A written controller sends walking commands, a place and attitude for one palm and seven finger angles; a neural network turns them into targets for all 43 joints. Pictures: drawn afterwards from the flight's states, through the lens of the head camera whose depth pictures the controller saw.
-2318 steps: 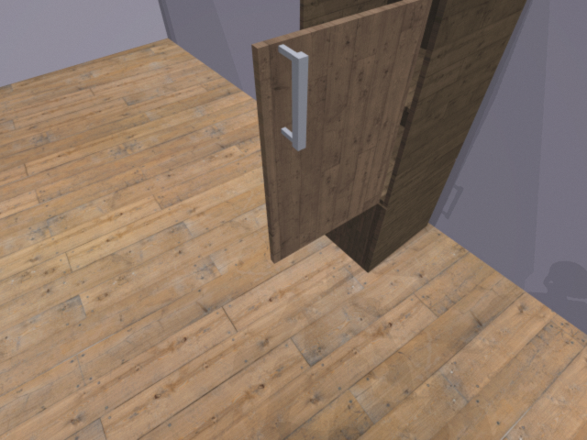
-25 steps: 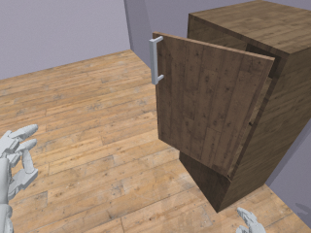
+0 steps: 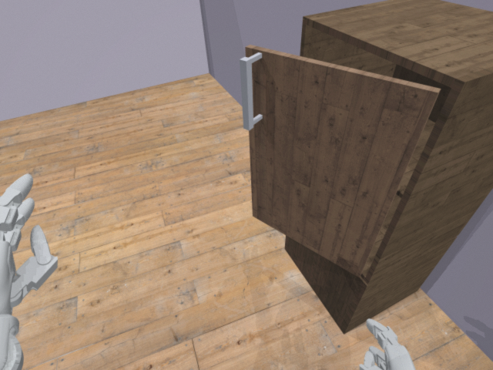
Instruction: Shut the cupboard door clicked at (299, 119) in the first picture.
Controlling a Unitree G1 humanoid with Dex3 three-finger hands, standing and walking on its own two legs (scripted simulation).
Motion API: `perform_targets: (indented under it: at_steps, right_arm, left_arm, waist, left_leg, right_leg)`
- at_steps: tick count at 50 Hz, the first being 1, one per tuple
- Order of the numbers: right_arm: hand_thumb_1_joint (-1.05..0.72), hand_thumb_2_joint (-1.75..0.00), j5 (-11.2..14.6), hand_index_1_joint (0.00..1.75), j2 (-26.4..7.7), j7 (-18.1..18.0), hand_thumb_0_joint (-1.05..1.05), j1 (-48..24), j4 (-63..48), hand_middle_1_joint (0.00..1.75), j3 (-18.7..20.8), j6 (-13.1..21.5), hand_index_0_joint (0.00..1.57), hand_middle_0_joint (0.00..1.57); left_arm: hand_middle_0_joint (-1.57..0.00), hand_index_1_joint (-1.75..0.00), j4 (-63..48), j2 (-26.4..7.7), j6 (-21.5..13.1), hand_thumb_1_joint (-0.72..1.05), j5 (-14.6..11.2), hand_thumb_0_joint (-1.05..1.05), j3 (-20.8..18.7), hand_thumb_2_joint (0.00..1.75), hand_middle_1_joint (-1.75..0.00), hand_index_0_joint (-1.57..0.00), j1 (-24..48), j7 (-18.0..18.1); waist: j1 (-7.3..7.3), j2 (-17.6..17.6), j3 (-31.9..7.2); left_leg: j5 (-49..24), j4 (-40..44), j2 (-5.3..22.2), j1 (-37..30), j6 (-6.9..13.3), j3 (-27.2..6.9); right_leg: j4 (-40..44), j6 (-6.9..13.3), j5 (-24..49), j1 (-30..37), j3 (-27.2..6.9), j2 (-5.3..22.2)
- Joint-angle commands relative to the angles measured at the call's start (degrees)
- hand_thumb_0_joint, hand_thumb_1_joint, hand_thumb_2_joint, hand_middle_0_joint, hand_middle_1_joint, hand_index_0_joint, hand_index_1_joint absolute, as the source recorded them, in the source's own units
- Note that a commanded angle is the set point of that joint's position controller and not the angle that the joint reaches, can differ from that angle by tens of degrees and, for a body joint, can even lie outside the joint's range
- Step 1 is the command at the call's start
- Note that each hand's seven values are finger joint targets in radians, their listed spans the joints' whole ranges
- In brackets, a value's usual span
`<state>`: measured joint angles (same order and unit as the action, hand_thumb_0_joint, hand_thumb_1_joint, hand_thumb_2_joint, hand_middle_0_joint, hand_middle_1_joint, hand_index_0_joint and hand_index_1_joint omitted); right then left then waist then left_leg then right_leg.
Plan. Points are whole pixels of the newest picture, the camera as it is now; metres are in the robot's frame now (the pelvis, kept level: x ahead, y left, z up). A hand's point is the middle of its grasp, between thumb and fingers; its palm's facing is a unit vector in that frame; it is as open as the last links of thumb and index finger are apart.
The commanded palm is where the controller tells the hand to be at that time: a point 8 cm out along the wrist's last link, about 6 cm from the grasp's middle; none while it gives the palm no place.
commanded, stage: step back with the hand held close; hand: left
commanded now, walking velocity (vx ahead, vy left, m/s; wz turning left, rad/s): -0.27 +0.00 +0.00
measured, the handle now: (252, 93) +0.67 +0.07 +0.15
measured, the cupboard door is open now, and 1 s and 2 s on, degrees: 26 26 26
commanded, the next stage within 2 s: stop stepping back and stand still in 1.18 s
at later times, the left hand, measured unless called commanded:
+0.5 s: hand (11, 294) +0.15 +0.30 +0.16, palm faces +0.47 -0.74 -0.48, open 7.4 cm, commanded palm +0.09 +0.32 +0.17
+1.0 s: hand out of the picture +0.05 +0.30 +0.16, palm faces +0.60 -0.68 -0.43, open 7.4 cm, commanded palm -0.02 +0.32 +0.17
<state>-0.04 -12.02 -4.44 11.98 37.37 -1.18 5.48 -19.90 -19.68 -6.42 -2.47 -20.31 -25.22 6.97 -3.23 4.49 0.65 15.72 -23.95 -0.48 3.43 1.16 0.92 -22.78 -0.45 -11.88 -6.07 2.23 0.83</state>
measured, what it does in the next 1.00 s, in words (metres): shifts its weight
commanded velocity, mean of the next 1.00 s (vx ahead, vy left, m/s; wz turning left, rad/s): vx -0.30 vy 0.00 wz -0.03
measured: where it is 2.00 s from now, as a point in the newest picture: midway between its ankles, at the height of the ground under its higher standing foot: outside the picture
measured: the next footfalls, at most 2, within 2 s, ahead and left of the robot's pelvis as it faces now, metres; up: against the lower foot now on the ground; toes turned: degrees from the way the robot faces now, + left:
left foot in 1.10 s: -0.05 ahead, +0.13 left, +0.00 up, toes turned +8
right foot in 1.44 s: -0.28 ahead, -0.10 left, +0.00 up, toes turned -4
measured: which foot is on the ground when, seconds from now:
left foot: down 0.00-0.98, up 1.00-1.00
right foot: down 0.00-1.00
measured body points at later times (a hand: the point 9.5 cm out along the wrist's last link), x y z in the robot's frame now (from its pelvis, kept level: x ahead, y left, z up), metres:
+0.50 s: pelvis -0.06 +0.02 -0.02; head -0.06 +0.02 +0.43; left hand +0.12 +0.33 +0.18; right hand +0.12 -0.22 -0.09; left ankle -0.02 +0.10 -0.74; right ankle +0.01 -0.13 -0.74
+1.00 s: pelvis -0.13 +0.01 -0.04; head -0.14 +0.01 +0.41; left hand +0.01 +0.33 +0.18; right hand +0.04 -0.23 -0.13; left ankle -0.04 +0.11 -0.73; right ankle +0.01 -0.12 -0.74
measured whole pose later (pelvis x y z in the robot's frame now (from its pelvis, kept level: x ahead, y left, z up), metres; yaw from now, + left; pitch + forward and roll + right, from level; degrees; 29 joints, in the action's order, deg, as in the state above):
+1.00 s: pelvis -0.13 +0.01 -0.04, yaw +5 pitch -2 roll +0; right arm 0.1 -14.2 -3.7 14.1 35.7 1.3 4.3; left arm -25.4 -21.9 -14.8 0.1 -26.9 -25.4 10.1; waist -0.2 0.5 0.9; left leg 28.5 -49.7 -0.4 31.0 1.1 3.5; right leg -41.6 -1.3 -10.7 -29.3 -1.9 0.8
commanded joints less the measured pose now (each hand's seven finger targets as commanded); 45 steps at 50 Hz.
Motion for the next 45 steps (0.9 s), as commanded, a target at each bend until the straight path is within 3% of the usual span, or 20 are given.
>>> perform_targets:
  at_steps: [1, 4, 9, 12, 14, 18, 21, 22, 23, 25, 26, 27, 28, 31, 32, 37, 39, 42, 43, 45]
  right_arm:
    - [-0.9, -0.9, 0.9, 0.3, -7.8, -0.3, 0.0, -6.2, -10.5, 0.3, 3.2, 1.3, 0.2, 0.2]
    - [-0.9, -0.9, 0.8, 0.3, -7.7, -0.1, 0.0, -6.4, -11.0, 0.3, 3.3, 0.2, 0.2, 0.2]
    - [-0.9, -0.9, 1.0, 0.3, -8.1, -0.8, 0.0, -5.9, -12.8, 0.3, 4.1, -1.7, 0.2, 0.2]
    - [-0.9, -0.9, 1.0, 0.3, -8.5, -1.4, 0.0, -5.8, -13.7, 0.3, 4.4, -2.7, 0.2, 0.2]
    - [-0.9, -0.9, 1.0, 0.3, -8.2, -1.6, 0.0, -5.5, -14.6, 0.3, 4.3, -3.3, 0.2, 0.2]
    - [-0.9, -0.9, 0.6, 0.3, -8.7, -1.7, 0.0, -4.9, -14.6, 0.3, 4.4, -3.2, 0.2, 0.2]
    - [-0.9, -0.9, 0.5, 0.3, -9.3, -1.6, 0.0, -4.3, -14.4, 0.3, 4.4, -2.6, 0.2, 0.2]
    - [-0.9, -0.9, 0.4, 0.3, -9.8, -1.6, 0.0, -4.3, -14.1, 0.3, 4.5, -2.3, 0.2, 0.2]
    - [-0.9, -0.9, 0.7, 0.3, -9.2, -1.5, 0.0, -4.0, -14.3, 0.3, 4.2, -2.3, 0.2, 0.2]
    - [-0.9, -0.9, 1.0, 0.3, -9.5, -1.2, 0.0, -3.3, -14.7, 0.3, 4.2, -2.1, 0.2, 0.2]
    - [-0.9, -0.9, 1.0, 0.3, -9.4, -1.2, 0.0, -3.4, -14.9, 0.3, 4.3, -1.8, 0.2, 0.2]
    - [-0.9, -0.9, 0.7, 0.3, -9.9, -1.2, 0.0, -3.5, -14.3, 0.3, 4.3, -1.7, 0.2, 0.2]
    - [-0.9, -0.9, 0.8, 0.3, -8.9, -1.1, 0.0, -3.8, -14.6, 0.3, 3.9, -1.5, 0.2, 0.2]
    - [-0.9, -0.9, 0.5, 0.3, -8.7, -1.2, 0.0, -3.9, -14.4, 0.3, 3.5, -0.3, 0.2, 0.2]
    - [-0.9, -0.9, 0.3, 0.3, -9.3, -1.4, 0.0, -4.1, -14.3, 0.3, 3.6, 0.1, 0.2, 0.2]
    - [-0.9, -0.9, 0.6, 0.3, -9.3, -1.4, 0.0, -3.1, -14.2, 0.3, 3.9, 1.9, 0.2, 0.2]
    - [-0.9, -0.9, 0.7, 0.3, -9.3, -1.3, 0.0, -2.9, -14.1, 0.3, 4.1, 2.4, 0.2, 0.2]
    - [-0.9, -0.9, 0.7, 0.3, -10.4, -1.1, 0.0, -3.1, -14.0, 0.3, 4.8, 2.7, 0.2, 0.2]
    - [-0.9, -0.9, 0.9, 0.3, -9.5, -0.8, 0.0, -2.3, -13.6, 0.3, 4.6, 2.7, 0.2, 0.2]
    - [-0.9, -0.9, 0.8, 0.3, -9.3, -0.4, 0.0, -1.9, -13.0, 0.3, 4.9, 2.8, 0.2, 0.2]
  left_arm:
    - [-0.2, -0.3, -8.0, -12.1, -5.4, 0.9, -0.8, 0.0, -8.6, 0.9, -0.3, -0.2, 3.9, 0.5]
    - [-0.2, -0.3, -11.0, -11.4, -6.2, 0.9, -0.3, 0.0, -7.0, 0.9, -0.3, -0.2, 0.8, 0.7]
    - [-0.2, -0.3, -18.1, -14.7, -6.3, 0.9, -0.6, 0.0, -10.4, 0.9, -0.3, -0.2, -3.6, 2.2]
    - [-0.2, -0.3, -20.8, -17.8, -6.2, 0.9, -0.8, 0.0, -14.0, 0.9, -0.3, -0.2, -5.3, 2.9]
    - [-0.2, -0.3, -20.7, -16.7, -6.2, 0.9, -1.1, 0.0, -13.7, 0.9, -0.3, -0.2, -6.1, 2.9]
    - [-0.2, -0.3, -18.5, -14.7, -6.4, 0.9, -0.8, 0.0, -12.8, 0.9, -0.3, -0.2, -5.6, 2.7]
    - [-0.2, -0.3, -15.9, -13.1, -6.5, 0.9, -0.3, 0.0, -11.7, 0.9, -0.3, -0.2, -3.3, 2.7]
    - [-0.2, -0.3, -15.0, -14.1, -6.7, 0.9, 0.1, 0.0, -12.8, 0.9, -0.3, -0.2, -2.4, 2.7]
    - [-0.2, -0.3, -14.6, -12.4, -6.7, 0.9, 0.3, 0.0, -10.8, 0.9, -0.3, -0.2, -1.5, 2.6]
    - [-0.2, -0.3, -14.4, -12.3, -7.1, 0.9, 1.0, 0.0, -10.2, 0.9, -0.3, -0.2, 0.6, 2.8]
    - [-0.2, -0.3, -15.0, -12.4, -7.3, 0.9, 1.3, 0.0, -10.0, 0.9, -0.3, -0.2, 1.5, 2.9]
    - [-0.2, -0.3, -16.1, -14.5, -7.7, 0.9, 1.9, 0.0, -11.5, 0.9, -0.3, -0.2, 2.5, 3.1]
    - [-0.2, -0.3, -17.5, -13.2, -8.2, 0.9, 1.9, 0.0, -9.9, 0.9, -0.3, -0.2, 3.0, 3.2]
    - [-0.2, -0.3, -21.6, -15.2, -9.6, 0.9, 2.1, 0.0, -11.5, 0.9, -0.3, -0.2, 3.9, 4.0]
    - [-0.2, -0.3, -22.9, -17.7, -10.1, 0.9, 2.4, 0.0, -13.9, 0.9, -0.3, -0.2, 4.2, 4.4]
    - [-0.2, -0.3, -21.4, -16.3, -11.8, 0.9, 2.6, 0.0, -15.7, 0.9, -0.3, -0.2, 0.0, 4.5]
    - [-0.2, -0.3, -19.7, -15.4, -12.2, 0.9, 2.4, 0.0, -15.7, 0.9, -0.3, -0.2, -1.3, 4.2]
    - [-0.2, -0.3, -15.0, -15.6, -12.2, 0.9, 3.2, 0.0, -16.8, 0.9, -0.3, -0.2, -1.0, 3.7]
    - [-0.2, -0.3, -15.0, -13.3, -12.2, 0.9, 3.0, 0.0, -14.3, 0.9, -0.3, -0.2, -0.1, 3.4]
    - [-0.2, -0.3, -14.7, -13.5, -12.0, 0.9, 2.5, 0.0, -13.4, 0.9, -0.3, -0.2, 2.2, 3.3]
  waist:
    - [2.14, -6.2, -0.2]
    - [2.46, -6.1, -5.4]
    - [2.69, -2.7, -13.7]
    - [2.46, -1.1, -15.1]
    - [2.6, -0.9, -13.6]
    - [2.63, 3.4, -8.6]
    - [2.74, 3.7, -5.2]
    - [2.54, 2.6, -4.6]
    - [3.08, 0.5, -3.5]
    - [3.65, -2.2, -1.8]
    - [3.71, -3.6, -1.1]
    - [3.57, -4.9, -1.6]
    - [3.74, -5.7, -2.0]
    - [3.86, -3.4, -3.1]
    - [3.59, -1.7, -4.1]
    - [3.05, 6.8, -7.4]
    - [3.1, 5.6, -6.7]
    - [3.0, 5.2, -2.3]
    - [3.43, 1.9, -0.9]
    - [3.76, -5.5, 1.6]
  left_leg:
    - [-4.7, 0.2, 2.0, 10.5, 0.7, -1.7]
    - [-9.2, -3.9, 1.9, 9.4, 0.3, -1.7]
    - [-23.3, -6.0, 3.9, 10.0, -0.8, -3.1]
    - [-29.8, -5.7, 5.3, 11.9, -1.3, -4.7]
    - [-31.5, -4.3, 6.6, 13.6, -1.0, -5.5]
    - [-21.3, 1.4, 9.9, 22.0, 1.2, -7.9]
    - [-5.3, 3.8, 11.6, 32.2, 3.3, -8.2]
    - [0.5, 3.6, 11.1, 35.1, 3.5, -8.4]
    - [6.1, 2.5, 9.9, 37.4, 3.5, -7.7]
    - [19.5, 0.8, 7.4, 41.2, 3.5, -7.3]
    - [21.9, -0.9, 6.2, 40.4, 3.4, -6.9]
    - [22.4, -2.3, 5.4, 38.9, 3.1, -7.2]
    - [22.2, -3.7, 4.7, 37.2, 2.9, -7.2]
    - [22.0, -3.9, 4.4, 34.1, 2.9, -7.6]
    - [22.3, -2.0, 5.1, 35.4, 3.1, -8.7]
    - [26.7, 5.0, 9.6, 46.4, 4.9, -11.5]
    - [26.8, 4.2, 10.6, 48.6, 5.0, -10.9]
    - [34.6, 2.4, 10.7, 56.6, 5.7, -9.6]
    - [33.8, -0.2, 9.6, 55.2, 4.9, -8.1]
    - [31.0, -8.9, 5.9, 46.9, 2.8, -5.5]
  right_leg:
    - [6.1, 1.6, 3.3, -4.0, -5.6, 4.6]
    - [3.6, 3.1, 9.3, -3.6, -6.8, 7.4]
    - [-6.1, 3.1, 25.4, 0.3, -5.5, 7.7]
    - [-10.5, 2.4, 27.5, 0.8, -4.3, 6.5]
    - [-12.4, 1.3, 24.0, -0.4, -3.4, 4.6]
    - [-15.8, -0.2, 10.0, -0.4, -2.2, 1.3]
    - [-18.6, -0.5, 5.7, 2.7, -2.9, 0.6]
    - [-17.7, -0.3, 7.6, 4.3, -3.7, 1.0]
    - [-17.0, 0.0, 8.9, 4.3, -5.0, 2.0]
    - [-14.2, 0.8, 3.3, 2.4, -8.2, 3.5]
    - [-11.3, 1.2, -0.6, -0.4, -9.8, 4.2]
    - [-8.7, 1.8, -4.5, -2.3, -11.3, 4.9]
    - [-6.8, 2.2, -8.4, -4.7, -11.8, 5.7]
    - [-5.3, 2.4, -14.1, -8.5, -11.6, 5.3]
    - [-7.2, 2.1, -12.4, -6.2, -10.4, 4.5]
    - [-21.0, 0.0, -1.1, 7.8, -4.9, -0.6]
    - [-22.9, -0.2, 2.3, 8.9, -5.4, -1.3]
    - [-24.1, 0.3, -1.0, 9.9, -9.0, -1.7]
    - [-22.0, 0.9, -2.4, 6.3, -10.6, -0.6]
    - [-11.5, 3.2, -11.5, -7.8, -18.6, 3.5]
